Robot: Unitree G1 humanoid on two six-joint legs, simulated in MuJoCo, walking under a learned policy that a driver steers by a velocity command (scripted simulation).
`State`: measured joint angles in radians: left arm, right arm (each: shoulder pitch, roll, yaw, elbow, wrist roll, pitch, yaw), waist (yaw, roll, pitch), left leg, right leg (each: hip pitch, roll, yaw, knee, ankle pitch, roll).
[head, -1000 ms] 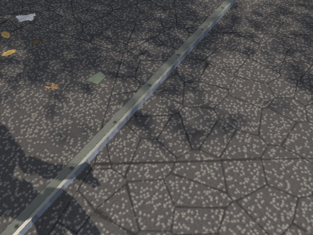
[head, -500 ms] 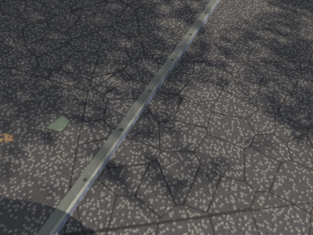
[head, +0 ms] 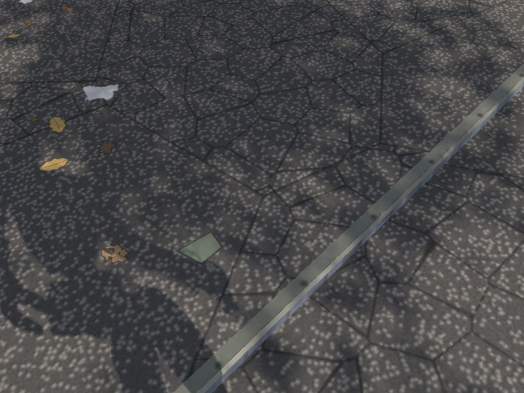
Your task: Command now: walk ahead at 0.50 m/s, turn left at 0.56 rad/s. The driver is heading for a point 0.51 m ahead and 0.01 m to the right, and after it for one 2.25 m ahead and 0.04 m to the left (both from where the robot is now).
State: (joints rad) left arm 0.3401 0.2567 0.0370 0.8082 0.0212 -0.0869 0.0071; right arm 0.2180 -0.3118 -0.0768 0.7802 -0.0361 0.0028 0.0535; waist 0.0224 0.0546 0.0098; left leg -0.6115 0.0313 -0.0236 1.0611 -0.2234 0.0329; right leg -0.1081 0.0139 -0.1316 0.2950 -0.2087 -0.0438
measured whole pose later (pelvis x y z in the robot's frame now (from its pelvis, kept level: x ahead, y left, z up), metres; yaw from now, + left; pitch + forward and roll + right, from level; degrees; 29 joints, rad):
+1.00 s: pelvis +0.43 +0.05 -0.01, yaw -10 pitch +1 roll +1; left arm 0.22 0.26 0.07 0.81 0.01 0.01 0.00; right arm 0.14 -0.23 -0.03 0.77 -0.04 0.02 -0.03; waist 0.02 0.02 0.09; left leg -0.61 0.04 -0.03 1.35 -0.41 -0.03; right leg -0.35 0.13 0.01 0.45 -0.10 -0.14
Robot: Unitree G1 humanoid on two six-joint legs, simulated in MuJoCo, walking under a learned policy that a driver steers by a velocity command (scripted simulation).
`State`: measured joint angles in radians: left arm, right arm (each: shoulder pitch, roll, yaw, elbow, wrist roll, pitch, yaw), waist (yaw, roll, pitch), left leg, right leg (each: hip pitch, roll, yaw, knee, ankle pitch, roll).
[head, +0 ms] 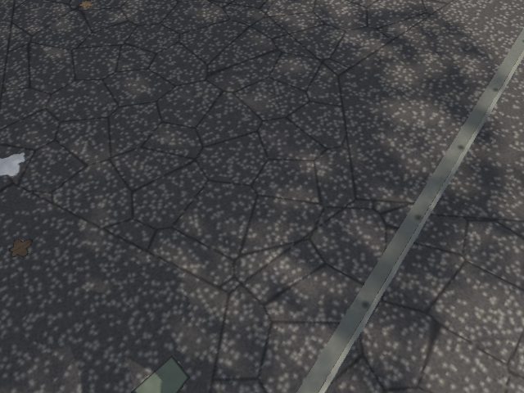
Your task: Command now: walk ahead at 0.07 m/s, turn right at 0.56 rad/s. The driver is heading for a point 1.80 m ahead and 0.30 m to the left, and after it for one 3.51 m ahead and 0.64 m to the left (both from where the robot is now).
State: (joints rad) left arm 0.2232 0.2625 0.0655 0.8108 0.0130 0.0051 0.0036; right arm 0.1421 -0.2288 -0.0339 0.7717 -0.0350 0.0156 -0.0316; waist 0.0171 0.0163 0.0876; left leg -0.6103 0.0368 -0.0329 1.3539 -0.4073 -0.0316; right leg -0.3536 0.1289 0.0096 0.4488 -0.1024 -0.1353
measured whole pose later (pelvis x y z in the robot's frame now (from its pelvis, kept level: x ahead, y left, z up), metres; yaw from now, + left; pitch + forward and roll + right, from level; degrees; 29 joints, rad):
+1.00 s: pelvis +0.00 +0.06 +0.01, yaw +20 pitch +1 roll +1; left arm 0.30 0.21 0.03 0.71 0.04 -0.01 0.04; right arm 0.15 -0.25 -0.08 0.68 -0.03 0.11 0.02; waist 0.03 0.02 0.04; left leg -0.56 -0.05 -0.07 1.20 -0.50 -0.04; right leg -0.19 -0.06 -0.13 0.47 -0.29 -0.02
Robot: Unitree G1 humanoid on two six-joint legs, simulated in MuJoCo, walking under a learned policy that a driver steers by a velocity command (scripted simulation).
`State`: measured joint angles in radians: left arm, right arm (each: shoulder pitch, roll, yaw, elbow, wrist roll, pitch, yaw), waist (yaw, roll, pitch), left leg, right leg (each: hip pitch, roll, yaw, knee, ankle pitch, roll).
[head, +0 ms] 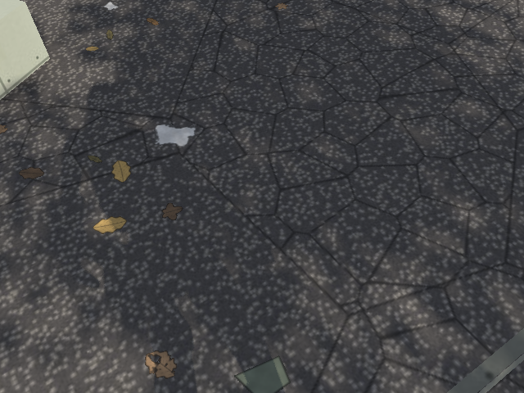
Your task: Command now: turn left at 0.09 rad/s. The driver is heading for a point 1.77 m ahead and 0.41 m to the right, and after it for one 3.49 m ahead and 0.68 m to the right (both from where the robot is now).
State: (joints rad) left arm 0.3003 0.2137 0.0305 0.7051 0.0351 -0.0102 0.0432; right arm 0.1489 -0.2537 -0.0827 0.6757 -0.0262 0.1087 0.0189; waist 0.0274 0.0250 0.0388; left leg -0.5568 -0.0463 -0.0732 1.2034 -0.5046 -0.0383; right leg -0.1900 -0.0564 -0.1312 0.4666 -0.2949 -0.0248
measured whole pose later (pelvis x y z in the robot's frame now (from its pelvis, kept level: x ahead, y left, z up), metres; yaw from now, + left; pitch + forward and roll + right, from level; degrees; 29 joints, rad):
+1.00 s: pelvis +0.05 +0.05 +0.01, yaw -26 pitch +2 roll +1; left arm 0.33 0.24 0.07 0.70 0.04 0.01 -0.01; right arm 0.27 -0.22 -0.02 0.67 -0.04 -0.01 0.00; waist -0.01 -0.04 -0.05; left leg -0.43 -0.05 0.03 0.83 -0.45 0.08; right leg -0.39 0.08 0.16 0.89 -0.47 -0.07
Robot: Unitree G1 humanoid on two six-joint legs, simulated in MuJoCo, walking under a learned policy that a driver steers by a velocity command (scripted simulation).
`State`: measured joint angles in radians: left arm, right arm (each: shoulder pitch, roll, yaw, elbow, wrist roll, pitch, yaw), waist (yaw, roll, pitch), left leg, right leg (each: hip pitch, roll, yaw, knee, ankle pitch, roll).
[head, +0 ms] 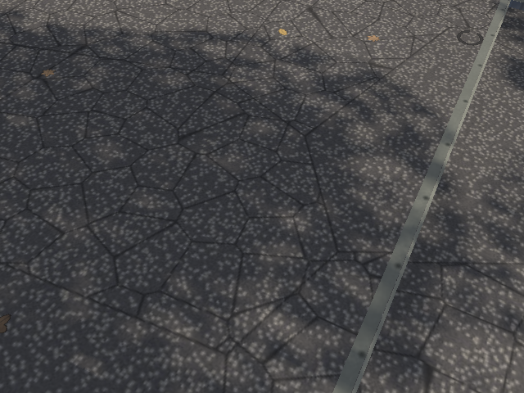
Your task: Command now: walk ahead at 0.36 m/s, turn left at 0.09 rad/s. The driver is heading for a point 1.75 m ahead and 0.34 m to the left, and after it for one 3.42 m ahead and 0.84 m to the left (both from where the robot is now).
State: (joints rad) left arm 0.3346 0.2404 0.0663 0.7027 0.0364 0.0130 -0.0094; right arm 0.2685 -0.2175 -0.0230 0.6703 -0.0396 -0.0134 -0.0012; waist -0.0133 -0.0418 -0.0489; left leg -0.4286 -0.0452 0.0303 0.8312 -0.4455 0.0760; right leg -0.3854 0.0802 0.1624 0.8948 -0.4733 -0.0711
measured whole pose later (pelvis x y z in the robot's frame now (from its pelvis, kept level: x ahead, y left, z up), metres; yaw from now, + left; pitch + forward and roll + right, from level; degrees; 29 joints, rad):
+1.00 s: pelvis +0.49 +0.10 +0.02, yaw +23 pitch +2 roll -1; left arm 0.46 0.20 0.03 0.91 0.00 -0.05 0.00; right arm 0.06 -0.22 -0.02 0.69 -0.05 -0.05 0.02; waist 0.07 0.00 0.06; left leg -0.44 -0.02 0.10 0.61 -0.21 0.10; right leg -0.18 -0.02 -0.02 1.03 -0.43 -0.05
